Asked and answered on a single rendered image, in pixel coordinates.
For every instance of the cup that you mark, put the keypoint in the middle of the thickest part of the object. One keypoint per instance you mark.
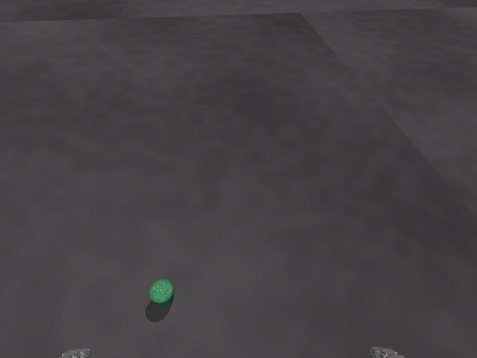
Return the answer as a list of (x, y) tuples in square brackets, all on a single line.
[(162, 292)]

